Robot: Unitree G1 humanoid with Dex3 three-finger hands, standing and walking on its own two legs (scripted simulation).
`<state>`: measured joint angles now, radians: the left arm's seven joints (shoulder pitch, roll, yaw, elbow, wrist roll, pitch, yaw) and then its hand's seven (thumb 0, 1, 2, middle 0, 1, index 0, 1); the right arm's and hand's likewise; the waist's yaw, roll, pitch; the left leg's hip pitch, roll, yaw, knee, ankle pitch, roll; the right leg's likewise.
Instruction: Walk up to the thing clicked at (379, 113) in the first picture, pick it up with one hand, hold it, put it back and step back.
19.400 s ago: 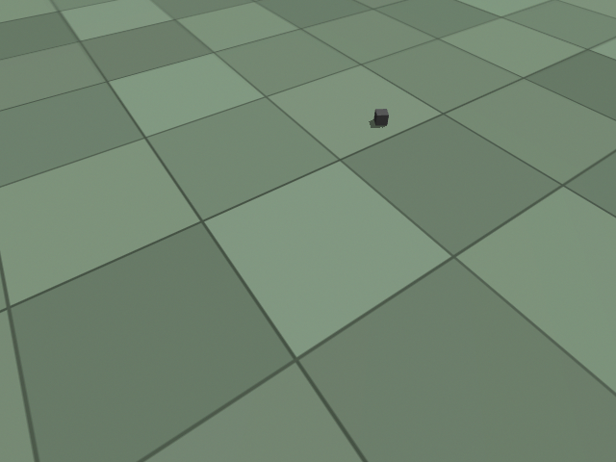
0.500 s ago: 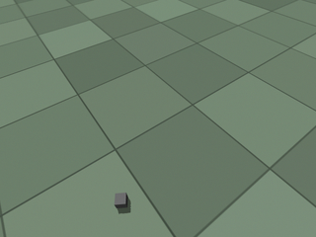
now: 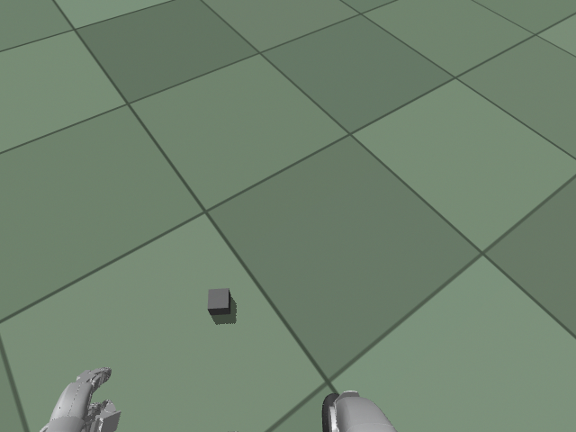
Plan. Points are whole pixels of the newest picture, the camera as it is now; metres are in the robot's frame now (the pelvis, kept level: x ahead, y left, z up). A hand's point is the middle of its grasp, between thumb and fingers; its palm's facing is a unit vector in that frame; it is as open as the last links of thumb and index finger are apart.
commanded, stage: walk up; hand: left
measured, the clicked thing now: (219, 301) +0.54 +0.21 -0.72
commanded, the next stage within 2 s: stand in 1.80 s
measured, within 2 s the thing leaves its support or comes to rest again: neither
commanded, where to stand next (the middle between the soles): +0.14 +0.01 m, yaw -5 degrees
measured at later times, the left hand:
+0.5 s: hand out of the picture -0.01 +0.25 -0.14, palm faces -0.11 -0.91 -0.40, open 7.4 cm
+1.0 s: hand out of the picture -0.15 +0.24 -0.14, palm faces -0.07 -0.92 -0.37, open 7.4 cm
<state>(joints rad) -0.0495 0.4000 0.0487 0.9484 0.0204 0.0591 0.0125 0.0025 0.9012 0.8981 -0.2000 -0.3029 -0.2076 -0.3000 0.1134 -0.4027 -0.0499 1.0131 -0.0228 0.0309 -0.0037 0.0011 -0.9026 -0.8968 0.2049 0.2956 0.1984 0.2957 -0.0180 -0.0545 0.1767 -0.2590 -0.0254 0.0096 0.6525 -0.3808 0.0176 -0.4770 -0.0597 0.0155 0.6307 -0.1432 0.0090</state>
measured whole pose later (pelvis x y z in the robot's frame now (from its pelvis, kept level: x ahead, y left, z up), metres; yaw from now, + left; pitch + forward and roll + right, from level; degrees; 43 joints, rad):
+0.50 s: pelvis -0.11 -0.01 +0.01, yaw -6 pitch -2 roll +0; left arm 0.17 0.36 0.06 0.87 0.04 0.06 -0.01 0.00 0.90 0.90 -0.20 -0.30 -0.21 -0.30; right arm 0.07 -0.39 -0.05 0.89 0.00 0.06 -0.02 0.01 -0.90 -0.90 0.21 0.30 0.20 0.30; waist 0.03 0.02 0.18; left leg -0.46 -0.03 -0.05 0.95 -0.50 0.01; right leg -0.26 0.03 0.04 0.67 -0.37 -0.02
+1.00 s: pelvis -0.24 -0.02 +0.00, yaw -5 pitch -2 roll -1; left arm 0.21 0.39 0.08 0.90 0.03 0.03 -0.02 0.00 0.90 0.90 -0.20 -0.30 -0.21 -0.30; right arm 0.16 -0.38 -0.04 0.87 -0.04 0.01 0.00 0.01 -0.90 -0.90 0.21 0.30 0.20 0.30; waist 0.01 0.00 0.11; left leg -0.34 0.06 0.01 0.68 -0.30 -0.01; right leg -0.21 0.02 0.05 0.61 -0.38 0.00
